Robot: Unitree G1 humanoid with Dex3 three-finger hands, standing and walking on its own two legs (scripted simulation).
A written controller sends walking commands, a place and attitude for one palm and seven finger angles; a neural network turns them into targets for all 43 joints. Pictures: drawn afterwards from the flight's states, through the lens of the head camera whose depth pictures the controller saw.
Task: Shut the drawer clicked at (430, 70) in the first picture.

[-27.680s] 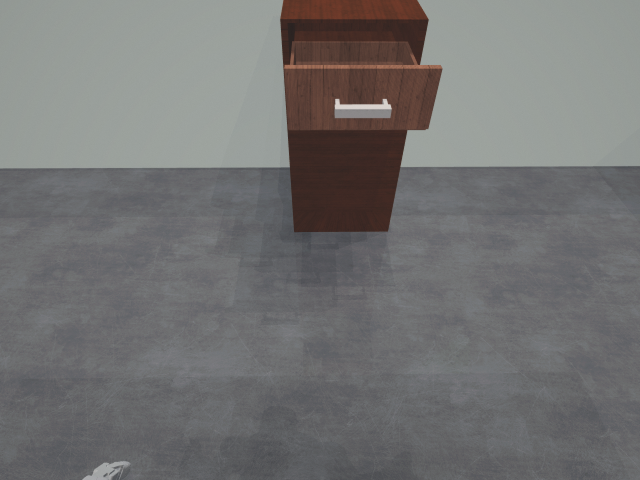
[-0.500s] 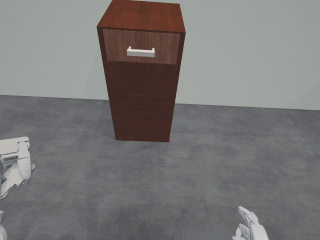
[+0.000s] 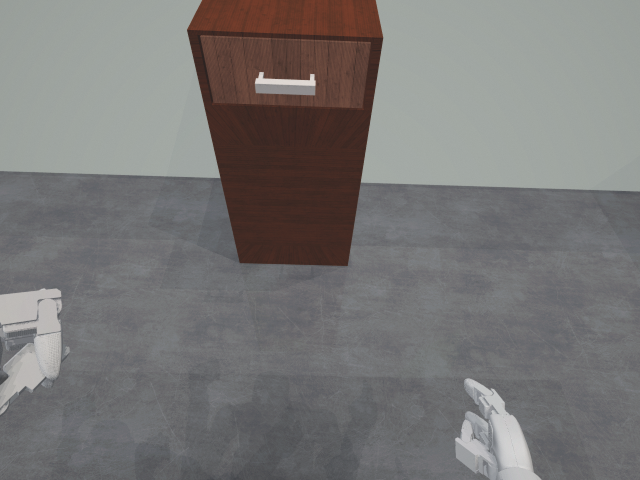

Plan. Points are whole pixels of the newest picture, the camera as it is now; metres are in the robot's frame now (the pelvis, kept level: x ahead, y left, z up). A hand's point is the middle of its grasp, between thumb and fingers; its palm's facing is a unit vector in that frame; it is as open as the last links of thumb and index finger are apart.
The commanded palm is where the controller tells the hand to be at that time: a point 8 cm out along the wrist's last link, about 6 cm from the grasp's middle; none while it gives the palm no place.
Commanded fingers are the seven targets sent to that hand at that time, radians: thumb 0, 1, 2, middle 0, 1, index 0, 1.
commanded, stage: let the arm hang, fingers relaxed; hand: left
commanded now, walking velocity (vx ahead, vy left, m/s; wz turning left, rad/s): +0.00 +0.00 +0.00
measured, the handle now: (286, 81) +0.91 +0.12 +0.00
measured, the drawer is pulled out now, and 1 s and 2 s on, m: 0.00 0.00 0.00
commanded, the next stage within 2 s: look to check the result in 1.18 s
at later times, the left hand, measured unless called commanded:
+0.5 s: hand out of the picture -0.03 +0.20 -0.18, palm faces +0.04 -0.97 -0.22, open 3.8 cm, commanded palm none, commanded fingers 0.00 0.90 0.90 -0.52 -0.65 -0.52 -0.65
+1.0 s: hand out of the picture -0.01 +0.19 -0.17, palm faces +0.03 -0.97 -0.23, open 7.3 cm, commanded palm none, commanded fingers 0.00 0.90 0.90 -0.20 -0.30 -0.20 -0.30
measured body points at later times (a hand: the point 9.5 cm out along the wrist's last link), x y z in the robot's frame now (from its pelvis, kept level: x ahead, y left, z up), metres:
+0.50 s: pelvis -0.04 +0.00 +0.00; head -0.01 +0.02 +0.45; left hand -0.03 +0.25 -0.16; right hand -0.01 -0.25 -0.14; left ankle -0.01 +0.10 -0.74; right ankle -0.01 -0.10 -0.74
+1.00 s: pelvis -0.04 +0.00 +0.00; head -0.03 +0.00 +0.45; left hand -0.01 +0.24 -0.15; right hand -0.03 -0.22 -0.16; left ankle -0.01 +0.10 -0.74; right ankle -0.01 -0.10 -0.74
